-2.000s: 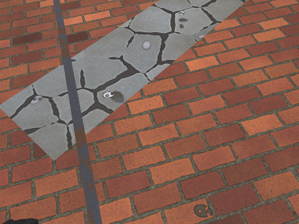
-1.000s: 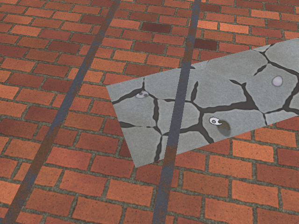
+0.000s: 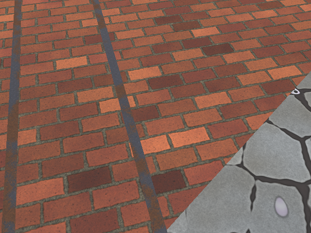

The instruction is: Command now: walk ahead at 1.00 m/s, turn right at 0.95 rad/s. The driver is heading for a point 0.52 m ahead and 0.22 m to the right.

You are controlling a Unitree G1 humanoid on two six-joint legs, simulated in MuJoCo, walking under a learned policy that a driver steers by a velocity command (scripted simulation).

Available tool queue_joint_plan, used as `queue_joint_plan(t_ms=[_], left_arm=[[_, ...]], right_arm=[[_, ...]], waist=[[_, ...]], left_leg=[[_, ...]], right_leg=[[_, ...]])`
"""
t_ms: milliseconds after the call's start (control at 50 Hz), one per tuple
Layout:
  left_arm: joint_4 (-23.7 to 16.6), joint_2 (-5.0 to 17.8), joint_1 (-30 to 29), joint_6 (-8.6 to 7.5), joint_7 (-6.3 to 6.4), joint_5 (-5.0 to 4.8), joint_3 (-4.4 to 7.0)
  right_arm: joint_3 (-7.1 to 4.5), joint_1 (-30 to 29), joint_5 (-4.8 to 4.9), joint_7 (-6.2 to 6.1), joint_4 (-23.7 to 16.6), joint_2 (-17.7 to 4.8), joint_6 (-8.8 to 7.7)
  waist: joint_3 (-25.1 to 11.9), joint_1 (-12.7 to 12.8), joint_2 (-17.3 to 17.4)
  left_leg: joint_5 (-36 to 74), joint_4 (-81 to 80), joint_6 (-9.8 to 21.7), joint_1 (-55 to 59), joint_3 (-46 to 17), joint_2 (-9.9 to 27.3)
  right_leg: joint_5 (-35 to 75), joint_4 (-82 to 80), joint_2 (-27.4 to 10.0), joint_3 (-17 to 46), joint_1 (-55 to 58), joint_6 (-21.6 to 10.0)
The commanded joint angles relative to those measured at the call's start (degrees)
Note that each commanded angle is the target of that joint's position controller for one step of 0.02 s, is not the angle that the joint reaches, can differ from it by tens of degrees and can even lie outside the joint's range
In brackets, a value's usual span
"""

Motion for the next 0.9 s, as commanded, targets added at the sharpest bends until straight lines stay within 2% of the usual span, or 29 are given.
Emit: queue_joint_plan(t_ms=[20,80,140,180,200,220,240,260,280,300,320,360,380,420,460,500,520,560,580,600,620,640,660,680,700,740,780,840,900], left_arm=[[-8.6,-4.5,-5.8,0.13,-1.79,0.26,-2.74],[-10.6,-3.4,-11.3,0.09,-3.04,0.04,-3.54],[-9.8,-2.1,-11.3,-0.29,-3.02,0.09,-3.51],[-6.3,1.3,0.6,-0.63,-2.1,0.1,-2.13],[-2.6,3.8,12.6,-0.82,-1.16,0.11,-0.66],[0.8,6.4,19.3,-0.79,0.46,-0.41,1.15],[0.4,11.7,14.9,0.07,1.93,-1.49,2.57],[-2.8,16.2,13.7,0.74,2.02,0.28,3.45],[-3.3,13.2,13.9,0.94,2.75,-0.2,3.43],[-2.3,10.1,11.5,0.48,3.24,-0.33,2.76],[-1.6,8.3,9.5,-0.37,3.42,-0.49,2.2],[-1.8,5.5,7.0,-2.24,3.65,-0.73,0.94],[-1.6,4.8,6.9,-3.02,3.41,-0.99,0.63],[-1.1,4.9,6.4,-4.21,3.19,-1.1,0.67],[0.1,4.3,7.1,-4.42,2.66,-1.55,0.87],[2.4,3.5,11.7,-4.61,2.15,-2.65,0.82],[1.7,0.4,15.2,-4.34,3.81,-5.72,0.34],[3.4,3.2,16.1,-3.05,5.21,-3.99,0.77],[3.0,3.8,14.5,-2.43,5.5,-3.08,0.99],[1.9,3.2,11.5,-2.05,5.38,-2.35,0.79],[-0.5,-1.2,10.3,-1.85,5.16,-0.86,-0.63],[0.9,-5.9,25.4,-2.04,4.22,-2.72,-2.05],[3.0,-0.2,27.3,-1.28,3.73,-3.13,-1.57],[1.5,2.4,19.4,-0.4,3.73,-4.01,-0.67],[-0.2,2.6,13.1,0.22,4.36,-3.27,-0.56],[-1.5,0.9,10.4,1.29,4.74,-2.84,-0.39],[-1.0,-3.2,12.3,1.6,5.08,-2.34,-1.3],[-1.6,-4.9,9.7,1.2,5.48,-1.33,-2.2],[-1.9,-2.2,6.0,2.2,5.31,-1.71,-1.54]], right_arm=[[0.57,-1.3,0.69,0.6,-1.2,-0.4,-1.99],[0.14,-2.0,0.51,0.33,-0.2,-2.7,-2.39],[-0.73,3.4,0.47,-0.38,0.9,-7.2,-1.85],[-1.7,2.0,0.16,-1.32,-0.1,-11.0,-0.02],[-1.9,-0.7,-0.03,-1.37,-1.4,-11.8,0.86],[-1.86,-0.9,-0.64,-0.63,-1.6,-10.4,1.45],[0.03,-0.9,-1.62,0.28,-4.1,-2.7,1.12],[0.19,1.2,0.15,0.12,-11.0,-4.7,0.02],[0.41,-4.8,-0.39,0.17,-11.8,-7.0,-1.32],[0.61,-5.8,-0.18,0.25,-11.4,-7.1,-1.77],[0.82,-6.5,-0.99,0.1,-10.9,-6.4,-1.33],[1.12,-3.8,-2.56,0.07,-9.9,-5.5,1.34],[1.23,-4.6,-2.63,0.2,-10.6,-4.6,2.37],[2.09,-10.7,-1.83,0.67,-13.4,-2.1,2.46],[3.23,-12.9,-0.83,1.26,-14.0,1.2,1.74],[3.26,-14.1,0.0,1.44,-13.4,1.8,1.38],[1.87,-21.7,1.82,0.69,-16.3,-0.4,-1.24],[0.55,-20.1,2.15,0.2,-16.6,-2.3,-2.5],[-0.47,-15.2,1.86,0.07,-15.2,-4.1,-2.85],[-1.31,-7.2,1.38,0.11,-13.1,-5.6,-3.02],[-1.37,2.7,0.43,0.14,-11.1,-7.5,-2.8],[-0.95,3.9,-1.38,1.25,-9.9,-8.0,-2.45],[-1.38,1.9,-0.16,1.72,-11.7,-6.3,-1.71],[-1.0,-4.0,0.7,1.44,-12.5,-3.9,-0.87],[-0.13,-9.1,1.13,1.27,-12.5,-2.1,-0.12],[0.79,-12.2,0.51,1.49,-11.1,-1.0,0.14],[0.95,-14.1,0.28,2.15,-9.5,0.0,-0.22],[0.14,-13.9,0.62,2.01,-7.2,-1.9,0.09],[-0.23,-14.0,1.19,1.54,-6.2,-3.3,1.65]], waist=[[3.4,2.9,9.1],[7.3,3.4,5.3],[4.9,4.2,6.4],[-2.6,11.4,9.0],[-7.7,16.7,9.3],[-9.7,17.5,4.2],[-5.6,11.0,-9.4],[-18.8,8.1,-9.6],[-14.5,9.8,1.2],[-4.3,6.4,5.5],[-0.1,3.2,8.3],[3.1,-1.4,9.2],[3.9,-2.1,8.7],[7.5,-1.7,8.0],[4.9,-0.2,6.2],[1.2,3.2,3.6],[1.3,7.2,8.2],[-0.8,4.7,1.4],[-3.6,1.5,-0.9],[-7.7,-3.5,-2.4],[-15.9,-6.8,2.6],[-27.6,0.1,21.8],[-31.5,-1.6,15.4],[-21.9,-1.8,9.9],[-13.2,-0.4,3.5],[-4.7,2.9,3.9],[-4.3,4.8,6.6],[-8.7,4.2,8.2],[-8.8,2.8,8.5]], left_leg=[[22.6,-13.1,4.8,1.7,-5.2,13.6],[30.2,-16.8,3.4,-1.5,4.6,10.1],[66.3,-8.4,1.9,4.9,7.8,10.3],[79.7,9.6,1.7,6.1,6.8,12.8],[77.7,24.9,2.5,0.7,5.3,13.8],[43.8,45.1,2.2,-10.8,4.9,9.1],[-10.2,68.5,0.7,-28.2,4.1,-0.8],[-12.2,77.6,-0.5,-43.6,-9.2,-2.8],[-6.5,71.7,0.0,-46.8,-13.5,0.4],[-3.4,64.5,0.1,-45.3,-13.3,2.6],[-4.0,59.8,-0.4,-40.8,-13.1,4.2],[-6.8,52.5,-2.3,-32.3,-13.5,6.3],[-8.4,47.5,-3.1,-29.9,-13.0,7.0],[0.1,35.5,-3.7,-26.0,-9.3,6.7],[16.5,22.4,-1.5,-16.4,-6.4,3.8],[28.7,14.6,0.8,-11.2,-5.1,0.2],[28.7,8.7,-0.4,-10.5,-7.9,-2.6],[30.0,3.0,0.5,-10.8,-9.0,-4.0],[32.8,1.8,1.4,-6.5,-8.1,-4.5],[38.9,1.9,2.5,2.0,-7.9,-2.7],[59.8,9.9,5.6,18.2,-16.6,7.8],[68.2,9.8,19.3,33.8,-43.5,26.1],[50.9,6.2,19.7,31.8,-49.3,25.4],[38.4,3.1,18.5,22.9,-41.3,22.3],[33.1,0.2,16.3,11.2,-35.3,18.7],[32.7,-4.0,14.4,-4.1,-26.9,13.2],[39.2,-5.4,14.0,-9.9,-19.6,9.6],[46.6,-4.8,15.5,-9.2,-16.4,10.0],[22.1,-7.5,15.1,-10.7,-17.7,10.8]], right_leg=[[7.4,-4.3,-4.2,2.3,-8.9,0.0],[15.1,-19.9,-1.9,-4.2,-1.5,-1.4],[14.0,-27.2,4.7,-11.0,8.9,-4.2],[9.1,-28.2,8.0,-9.8,22.9,-6.4],[7.6,-30.1,8.5,-6.4,36.6,-8.6],[4.5,-33.9,7.3,-1.0,49.9,-10.3],[10.9,-33.8,-2.2,15.5,52.7,-12.7],[2.6,-45.9,-12.0,42.8,67.6,-24.3],[-8.3,-55.7,-13.0,48.0,61.7,-21.8],[-8.2,-58.8,-11.4,44.2,50.5,-19.5],[-3.1,-59.1,-8.8,39.5,41.1,-17.9],[5.6,-59.4,-4.5,31.6,26.7,-17.1],[5.9,-60.1,-2.8,29.0,21.8,-16.7],[25.2,-60.4,0.1,22.5,14.6,-14.9],[39.8,-56.5,4.9,14.4,12.5,-9.8],[41.1,-54.7,5.1,14.0,17.7,-6.5],[30.5,-52.8,2.9,18.8,19.5,-5.4],[32.0,-47.4,1.3,21.0,30.0,-3.8],[36.8,-40.9,1.8,19.9,32.7,-1.8],[38.1,-30.5,3.3,17.6,31.8,1.2],[15.9,-11.9,6.5,14.7,22.3,4.6],[-26.4,10.6,14.9,16.3,8.2,7.5],[-21.5,15.6,10.4,19.4,6.7,7.9],[-17.8,14.6,7.5,16.0,4.1,8.6],[-14.3,10.8,5.0,12.1,4.2,8.9],[-11.9,3.0,2.2,9.9,8.5,8.6],[-10.9,-8.8,0.7,7.6,14.2,8.9],[-6.1,-22.2,-0.5,6.3,19.9,9.4],[-0.7,-28.8,-1.1,6.1,23.3,8.5]])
